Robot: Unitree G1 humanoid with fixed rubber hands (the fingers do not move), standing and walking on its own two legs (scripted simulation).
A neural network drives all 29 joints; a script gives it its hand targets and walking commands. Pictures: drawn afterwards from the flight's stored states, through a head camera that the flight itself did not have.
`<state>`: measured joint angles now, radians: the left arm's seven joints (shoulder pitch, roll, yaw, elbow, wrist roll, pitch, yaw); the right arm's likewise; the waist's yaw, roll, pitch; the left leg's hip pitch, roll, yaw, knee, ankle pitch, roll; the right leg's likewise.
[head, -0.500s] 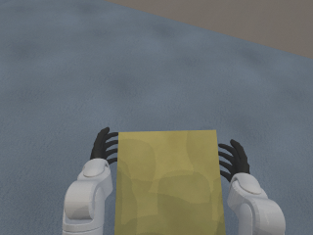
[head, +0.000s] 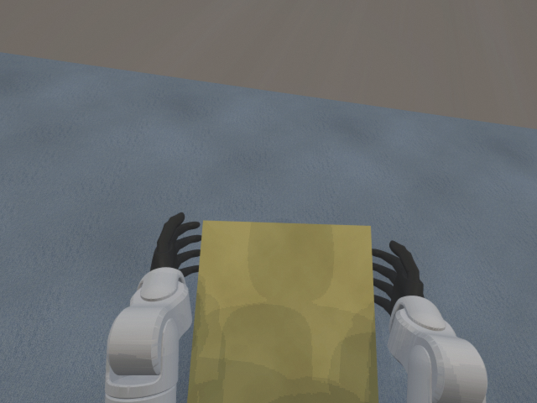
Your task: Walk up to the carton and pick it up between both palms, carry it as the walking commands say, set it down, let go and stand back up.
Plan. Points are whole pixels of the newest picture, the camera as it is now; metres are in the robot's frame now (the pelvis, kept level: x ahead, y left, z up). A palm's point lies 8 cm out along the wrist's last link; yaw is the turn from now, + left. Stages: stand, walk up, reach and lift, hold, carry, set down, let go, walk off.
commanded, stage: carry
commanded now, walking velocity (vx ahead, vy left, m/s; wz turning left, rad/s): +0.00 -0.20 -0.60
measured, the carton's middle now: (282, 305) +0.27 -0.01 +0.01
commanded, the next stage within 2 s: none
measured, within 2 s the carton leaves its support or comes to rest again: neither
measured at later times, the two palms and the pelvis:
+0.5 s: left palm (155, 114) +0.55 +0.23 +0.13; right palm (324, 161) +0.45 -0.06 +0.14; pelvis +0.25 +0.14 +0.04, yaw -15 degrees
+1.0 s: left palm (179, 56) +0.73 +0.22 +0.15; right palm (304, 116) +0.57 -0.03 +0.14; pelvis +0.41 +0.22 +0.05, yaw -31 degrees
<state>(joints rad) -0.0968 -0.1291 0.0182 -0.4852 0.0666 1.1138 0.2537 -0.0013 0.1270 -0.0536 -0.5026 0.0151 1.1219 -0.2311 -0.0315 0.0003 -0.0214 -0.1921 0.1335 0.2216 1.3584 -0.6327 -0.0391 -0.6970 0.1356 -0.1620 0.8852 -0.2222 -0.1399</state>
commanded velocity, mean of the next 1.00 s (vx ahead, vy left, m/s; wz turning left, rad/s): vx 0.00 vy -0.20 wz -0.60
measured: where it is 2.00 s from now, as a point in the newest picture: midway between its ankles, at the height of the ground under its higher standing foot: (212, 398)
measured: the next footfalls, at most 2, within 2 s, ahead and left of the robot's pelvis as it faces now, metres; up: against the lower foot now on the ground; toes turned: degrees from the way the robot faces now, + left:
left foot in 0.20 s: +0.14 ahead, +0.15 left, +0.00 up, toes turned +3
right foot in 0.54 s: +0.36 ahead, +0.06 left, +0.00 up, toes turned -21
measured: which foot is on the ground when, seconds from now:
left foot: up 0.00-0.18, down 0.20-0.52, up 0.54-0.72, down 0.74-1.00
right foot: down 0.00-0.20, up 0.22-0.52, down 0.54-0.74, up 0.76-1.00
